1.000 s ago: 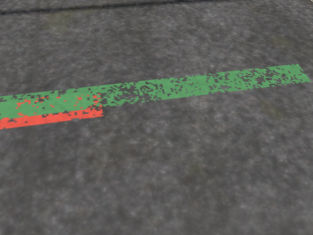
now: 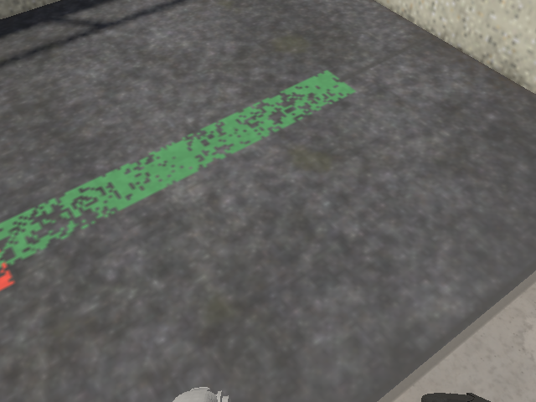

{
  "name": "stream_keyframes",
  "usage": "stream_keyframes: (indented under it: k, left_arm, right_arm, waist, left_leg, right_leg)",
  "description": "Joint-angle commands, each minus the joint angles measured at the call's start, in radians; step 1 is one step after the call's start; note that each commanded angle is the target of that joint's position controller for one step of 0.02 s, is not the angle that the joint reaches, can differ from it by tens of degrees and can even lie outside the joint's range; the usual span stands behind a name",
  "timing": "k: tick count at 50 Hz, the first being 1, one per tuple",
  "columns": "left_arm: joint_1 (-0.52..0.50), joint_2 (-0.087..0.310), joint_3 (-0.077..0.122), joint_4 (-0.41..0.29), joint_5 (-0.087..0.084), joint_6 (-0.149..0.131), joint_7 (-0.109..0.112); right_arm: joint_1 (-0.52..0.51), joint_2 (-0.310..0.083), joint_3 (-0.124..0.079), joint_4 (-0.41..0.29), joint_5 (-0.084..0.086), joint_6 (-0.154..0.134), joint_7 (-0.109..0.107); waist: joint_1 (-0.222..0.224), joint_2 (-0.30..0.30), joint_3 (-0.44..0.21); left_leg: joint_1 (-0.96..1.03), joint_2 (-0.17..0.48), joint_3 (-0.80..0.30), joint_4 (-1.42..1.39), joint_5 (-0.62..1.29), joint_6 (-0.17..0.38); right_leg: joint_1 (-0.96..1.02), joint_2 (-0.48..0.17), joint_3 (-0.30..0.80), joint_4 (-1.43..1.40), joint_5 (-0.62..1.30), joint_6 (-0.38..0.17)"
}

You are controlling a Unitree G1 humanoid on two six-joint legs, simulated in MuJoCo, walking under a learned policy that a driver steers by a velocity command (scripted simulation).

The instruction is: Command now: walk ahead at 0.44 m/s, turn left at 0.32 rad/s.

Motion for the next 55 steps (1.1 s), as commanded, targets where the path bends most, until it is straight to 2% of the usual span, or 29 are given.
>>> stream_keyframes:
  k: [1,3,4,5,6,7,9,10,12,15,17,21,23,26,29,30,31,32,33,34,35,37,41,44,47,50,53,54,55]
  left_arm:
    - [-0.041,0.132,0.023,-0.053,-0.010,-0.009,0.000]
    - [-0.047,0.205,0.036,-0.061,-0.003,-0.004,-0.011]
    - [-0.090,0.247,0.049,-0.077,-0.022,-0.012,-0.028]
    - [-0.112,0.213,0.041,-0.147,-0.056,-0.027,-0.045]
    - [-0.182,0.126,0.033,-0.204,-0.003,-0.049,-0.082]
    - [-0.171,0.099,0.027,-0.217,0.038,-0.061,-0.096]
    - [-0.225,0.049,0.007,-0.239,0.023,-0.065,-0.082]
    - [-0.291,0.011,-0.005,-0.271,0.031,-0.055,-0.062]
    - [-0.268,-0.024,-0.026,-0.301,0.032,-0.011,-0.041]
    - [-0.266,0.051,-0.013,-0.289,0.037,0.027,-0.043]
    - [-0.389,0.068,-0.013,-0.325,0.037,0.025,-0.054]
    - [-0.553,0.013,-0.034,-0.344,0.018,0.024,-0.072]
    - [-0.636,0.024,-0.037,-0.354,0.007,0.021,-0.079]
    - [-0.623,0.042,-0.032,-0.334,0.000,0.002,-0.085]
    - [-0.389,0.137,0.010,-0.249,-0.005,-0.006,-0.060]
    - [-0.237,0.157,0.021,-0.206,-0.010,-0.015,-0.046]
    - [-0.075,0.187,0.032,-0.174,0.008,-0.021,-0.030]
    - [-0.035,0.291,0.062,-0.159,0.039,-0.023,-0.035]
    - [-0.077,0.195,0.057,-0.170,-0.017,-0.007,-0.051]
    - [-0.197,0.161,0.046,-0.187,-0.020,-0.005,-0.051]
    - [-0.225,0.121,0.039,-0.184,-0.014,-0.007,-0.053]
    - [-0.190,0.095,0.029,-0.144,-0.017,-0.014,-0.045]
    - [-0.140,0.157,0.044,-0.122,-0.018,-0.029,-0.050]
    - [-0.110,0.169,0.046,-0.110,-0.017,-0.020,-0.047]
    - [-0.059,0.178,0.055,-0.098,-0.027,0.002,-0.042]
    - [-0.032,0.182,0.063,-0.104,-0.018,0.029,-0.032]
    - [-0.102,0.202,0.076,-0.144,-0.012,0.041,-0.023]
    - [-0.123,0.193,0.075,-0.151,-0.019,0.035,-0.024]
    - [-0.090,0.140,0.060,-0.177,-0.029,0.023,-0.028]
  right_arm:
    - [-0.130,-0.002,0.012,-0.092,0.017,-0.022,0.011]
    - [0.045,-0.070,-0.016,-0.043,0.020,-0.034,0.005]
    - [0.199,-0.132,-0.037,-0.014,0.016,-0.043,0.004]
    - [0.286,-0.244,-0.076,0.001,0.004,-0.060,0.002]
    - [0.337,-0.351,-0.110,0.048,0.032,-0.062,-0.005]
    - [0.269,-0.354,-0.115,0.060,0.038,-0.069,-0.015]
    - [0.216,-0.247,-0.092,0.103,0.014,-0.095,-0.017]
    - [0.204,-0.200,-0.080,0.133,0.005,-0.110,-0.013]
    - [0.208,-0.131,-0.056,0.174,0.005,-0.136,-0.003]
    - [0.178,-0.168,-0.059,0.155,0.028,-0.167,-0.002]
    - [0.257,-0.193,-0.068,0.178,0.037,-0.168,-0.020]
    - [0.406,-0.204,-0.081,0.204,0.049,-0.145,-0.044]
    - [0.437,-0.219,-0.086,0.200,0.035,-0.134,-0.050]
    - [0.409,-0.211,-0.075,0.207,0.028,-0.151,-0.052]
    - [0.365,-0.262,-0.082,0.211,0.002,-0.175,-0.054]
    - [0.332,-0.276,-0.088,0.207,-0.001,-0.176,-0.052]
    - [0.307,-0.243,-0.078,0.181,0.002,-0.178,-0.046]
    - [0.493,-0.137,-0.059,0.167,0.057,-0.166,-0.037]
    - [0.465,-0.226,-0.062,0.185,0.009,-0.167,-0.039]
    - [0.328,-0.215,-0.059,0.145,0.007,-0.174,-0.035]
    - [0.235,-0.218,-0.051,0.121,-0.001,-0.179,-0.028]
    - [0.189,-0.193,-0.042,0.083,-0.020,-0.159,-0.013]
    - [0.190,-0.161,-0.024,0.074,-0.027,-0.131,-0.007]
    - [0.088,-0.138,-0.010,0.047,-0.016,-0.125,-0.016]
    - [-0.013,-0.137,-0.004,0.029,-0.002,-0.116,-0.023]
    - [-0.075,-0.146,-0.004,0.014,0.009,-0.119,-0.033]
    - [0.015,-0.172,-0.014,0.036,0.012,-0.144,-0.042]
    - [0.098,-0.187,-0.020,0.064,0.003,-0.159,-0.050]
    - [0.189,-0.240,-0.029,0.072,-0.008,-0.172,-0.060]
  waist:
    - [-0.015,-0.103,0.032]
    - [-0.079,-0.180,-0.134]
    - [-0.171,-0.199,-0.233]
    - [-0.197,-0.019,-0.286]
    - [-0.161,0.252,-0.294]
    - [-0.094,0.201,-0.279]
    - [-0.023,-0.003,-0.059]
    - [0.000,-0.032,0.016]
    - [0.071,-0.004,0.049]
    - [0.085,-0.006,0.049]
    - [0.025,0.003,0.045]
    - [-0.082,0.065,0.000]
    - [-0.120,0.076,0.006]
    - [-0.102,0.081,-0.001]
    - [0.011,0.114,-0.082]
    - [0.097,0.113,-0.133]
    - [0.165,0.078,-0.236]
    - [0.065,-0.265,-0.376]
    - [0.082,-0.116,-0.410]
    - [0.034,-0.060,-0.205]
    - [0.038,0.022,-0.131]
    - [-0.005,0.017,-0.025]
    - [-0.032,-0.037,-0.009]
    - [-0.015,-0.063,-0.006]
    - [0.033,-0.102,-0.040]
    - [0.065,-0.105,-0.046]
    - [0.010,-0.100,-0.035]
    - [-0.028,-0.065,-0.056]
    - [-0.036,0.051,-0.165]
  left_leg:
    - [0.272,-0.035,0.126,-0.327,-0.090,0.081]
    - [0.551,-0.166,0.141,-0.418,-0.164,0.097]
    - [0.772,-0.201,0.044,-0.575,-0.071,0.121]
    - [0.985,-0.039,-0.435,-0.860,-0.312,0.188]
    - [1.088,0.141,-1.078,-1.305,-0.368,0.205]
    - [1.099,0.176,-1.185,-1.362,-0.231,0.188]
    - [0.836,0.142,-0.890,-1.252,-0.095,0.179]
    - [0.725,0.110,-0.752,-1.224,0.048,0.164]
    - [0.626,0.058,-0.534,-1.207,0.273,0.124]
    - [0.598,-0.029,-0.360,-1.296,0.456,0.093]
    - [0.706,-0.031,-0.337,-1.354,0.661,0.079]
    - [1.010,-0.035,-0.334,-1.334,0.857,0.026]
    - [1.109,-0.017,-0.375,-1.344,0.858,0.034]
    - [1.153,0.021,-0.350,-1.352,0.981,0.013]
    - [1.242,0.046,-0.325,-1.126,1.366,-0.030]
    - [1.211,0.030,-0.286,-0.941,1.353,-0.041]
    - [1.035,0.003,-0.269,-0.702,1.072,-0.029]
    - [0.596,-0.176,-0.180,-0.222,0.186,-0.124]
    - [0.535,-0.186,-0.196,-0.145,0.022,-0.094]
    - [0.464,-0.117,-0.218,-0.179,0.135,-0.091]
    - [0.471,-0.089,-0.202,-0.237,0.177,-0.086]
    - [0.487,-0.050,-0.186,-0.346,0.198,-0.100]
    - [0.490,-0.026,-0.139,-0.497,0.193,-0.145]
    - [0.538,-0.045,-0.102,-0.690,0.273,-0.167]
    - [0.583,-0.078,-0.092,-0.838,0.392,-0.158]
    - [0.598,-0.104,-0.109,-0.936,0.400,-0.150]
    - [0.761,-0.113,-0.149,-1.124,0.411,-0.118]
    - [0.880,-0.077,-0.155,-1.210,0.539,-0.092]
    - [1.073,0.124,-0.305,-1.164,0.842,-0.035]
  right_leg:
    - [-0.097,-0.225,-0.079,0.001,0.934,-0.169]
    - [-0.083,-0.266,-0.081,0.326,1.545,-0.166]
    - [-0.133,-0.248,-0.093,0.566,1.584,-0.140]
    - [-0.448,-0.136,-0.081,0.959,1.135,-0.077]
    - [-0.751,0.102,0.046,1.282,0.047,-0.022]
    - [-0.872,0.069,0.217,1.506,0.079,-0.038]
    - [-0.937,0.012,0.153,1.627,0.111,-0.059]
    - [-0.982,-0.005,0.140,1.680,0.079,-0.073]
    - [-0.993,-0.032,0.144,1.639,0.033,-0.079]
    - [-0.902,-0.052,0.091,1.283,0.122,-0.040]
    - [-0.906,-0.047,0.037,1.059,0.215,-0.004]
    - [-0.933,0.009,0.012,0.713,0.338,0.028]
    - [-0.938,0.035,0.002,0.590,0.335,0.033]
    - [-0.761,0.051,-0.009,0.423,0.403,-0.024]
    - [-0.511,0.119,-0.011,0.376,0.256,-0.094]
    - [-0.356,0.087,0.011,0.300,0.313,-0.125]
    - [-0.092,-0.039,0.122,0.367,0.271,-0.169]
    - [0.292,-0.383,0.659,0.428,0.407,-0.411]
    - [0.214,-0.344,0.877,0.253,0.304,-0.422]
    - [0.048,-0.294,0.712,0.202,0.214,-0.384]
    - [-0.070,-0.248,0.608,0.178,0.253,-0.344]
    - [-0.224,-0.152,0.469,0.145,0.407,-0.279]
    - [-0.308,-0.107,0.376,0.136,0.706,-0.274]
    - [-0.371,-0.051,0.292,0.172,0.901,-0.228]
    - [-0.336,-0.011,0.287,0.235,0.879,-0.162]
    - [-0.283,-0.022,0.355,0.304,0.788,-0.145]
    - [-0.315,-0.016,0.439,0.403,0.655,-0.108]
    - [-0.340,0.018,0.407,0.495,0.612,-0.082]
    - [-0.411,0.061,0.338,0.684,0.342,-0.049]
Velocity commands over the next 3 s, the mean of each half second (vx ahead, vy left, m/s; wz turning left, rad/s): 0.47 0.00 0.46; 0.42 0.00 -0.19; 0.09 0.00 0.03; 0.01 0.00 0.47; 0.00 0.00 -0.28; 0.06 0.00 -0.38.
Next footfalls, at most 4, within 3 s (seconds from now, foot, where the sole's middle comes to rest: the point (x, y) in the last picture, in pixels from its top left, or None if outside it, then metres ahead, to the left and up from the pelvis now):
0.08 left None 0.20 0.11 -0.66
0.62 right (243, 341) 0.59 0.10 -0.66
1.10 left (167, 273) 0.78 0.30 -0.66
1.46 right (239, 298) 0.71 0.11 -0.66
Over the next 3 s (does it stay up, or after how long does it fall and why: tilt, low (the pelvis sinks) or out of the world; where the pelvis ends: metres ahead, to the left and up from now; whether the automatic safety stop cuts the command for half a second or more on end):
stays up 0.64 0.26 0.13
